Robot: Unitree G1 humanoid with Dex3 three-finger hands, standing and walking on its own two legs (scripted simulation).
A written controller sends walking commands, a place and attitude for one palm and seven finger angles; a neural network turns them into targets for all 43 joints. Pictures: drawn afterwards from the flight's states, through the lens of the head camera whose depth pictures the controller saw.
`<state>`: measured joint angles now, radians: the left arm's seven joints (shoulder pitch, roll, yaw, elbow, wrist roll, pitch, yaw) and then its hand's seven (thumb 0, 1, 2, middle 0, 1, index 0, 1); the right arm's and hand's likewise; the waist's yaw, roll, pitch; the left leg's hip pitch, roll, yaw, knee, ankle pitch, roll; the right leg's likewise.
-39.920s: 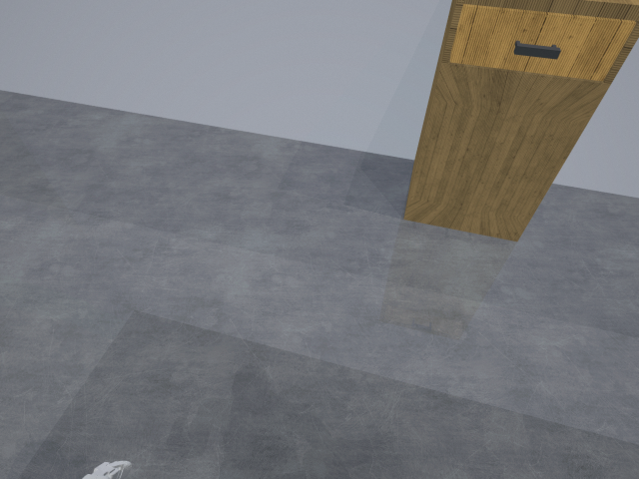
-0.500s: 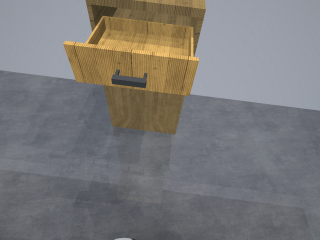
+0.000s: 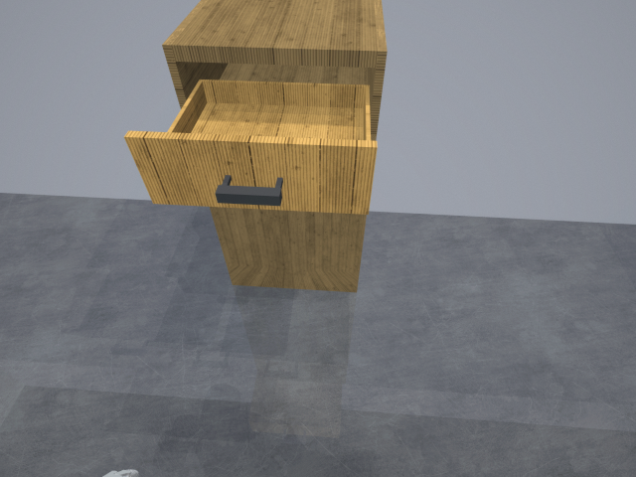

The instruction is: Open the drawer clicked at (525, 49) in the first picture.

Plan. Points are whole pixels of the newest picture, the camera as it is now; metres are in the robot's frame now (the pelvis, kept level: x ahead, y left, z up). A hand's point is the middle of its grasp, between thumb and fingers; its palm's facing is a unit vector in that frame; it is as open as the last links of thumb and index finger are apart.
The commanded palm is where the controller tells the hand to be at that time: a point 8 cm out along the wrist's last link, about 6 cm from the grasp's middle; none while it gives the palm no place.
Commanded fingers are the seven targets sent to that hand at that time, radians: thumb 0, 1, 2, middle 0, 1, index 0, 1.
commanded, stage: let the arm hang, fingers relaxed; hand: left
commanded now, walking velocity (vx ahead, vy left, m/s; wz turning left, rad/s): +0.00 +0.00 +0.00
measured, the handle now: (251, 188) +0.58 +0.16 +0.02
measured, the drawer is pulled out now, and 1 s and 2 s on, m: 0.30 0.30 0.30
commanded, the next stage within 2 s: look to check the result in 0.14 s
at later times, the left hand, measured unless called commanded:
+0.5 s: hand out of the picture +0.09 +0.24 -0.16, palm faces -0.05 -0.95 -0.32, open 7.4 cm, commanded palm none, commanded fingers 0.00 0.90 0.90 -0.20 -0.30 -0.20 -0.30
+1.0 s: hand out of the picture +0.12 +0.24 -0.16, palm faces -0.04 -0.95 -0.32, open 7.4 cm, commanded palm none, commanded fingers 0.00 0.90 0.90 -0.20 -0.30 -0.20 -0.30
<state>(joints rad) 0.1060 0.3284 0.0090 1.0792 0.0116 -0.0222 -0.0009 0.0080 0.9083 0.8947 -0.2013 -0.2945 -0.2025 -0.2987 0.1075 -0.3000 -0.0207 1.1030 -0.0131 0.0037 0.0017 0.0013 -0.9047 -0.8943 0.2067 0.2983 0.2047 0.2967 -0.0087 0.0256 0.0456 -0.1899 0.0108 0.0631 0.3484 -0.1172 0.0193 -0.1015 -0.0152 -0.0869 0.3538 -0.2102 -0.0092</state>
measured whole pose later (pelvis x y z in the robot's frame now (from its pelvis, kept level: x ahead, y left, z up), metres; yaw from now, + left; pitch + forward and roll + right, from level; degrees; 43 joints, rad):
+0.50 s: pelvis +0.03 -0.01 +0.00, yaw -1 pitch -2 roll +0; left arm 0.13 0.33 0.01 1.13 0.01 -0.01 0.00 0.01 0.91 0.89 -0.20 -0.29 -0.21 -0.30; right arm 0.12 -0.32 -0.01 1.13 -0.01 0.01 -0.01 0.00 -0.90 -0.89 0.21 0.30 0.20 0.30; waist -0.01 0.00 0.07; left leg -0.14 0.02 0.07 0.30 -0.13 0.01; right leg -0.04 0.00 -0.08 0.28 -0.20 -0.01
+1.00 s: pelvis +0.03 +0.00 +0.00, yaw -1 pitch -2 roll +0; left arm 0.11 0.33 0.01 1.11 0.01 -0.02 0.00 0.01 0.91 0.89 -0.20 -0.29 -0.20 -0.30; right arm 0.09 -0.32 -0.01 1.12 -0.01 0.00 -0.01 0.00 -0.90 -0.89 0.21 0.30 0.20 0.30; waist -0.01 -0.01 0.06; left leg -0.13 0.01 0.08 0.30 -0.15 0.01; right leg -0.03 -0.01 -0.07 0.27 -0.21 -0.01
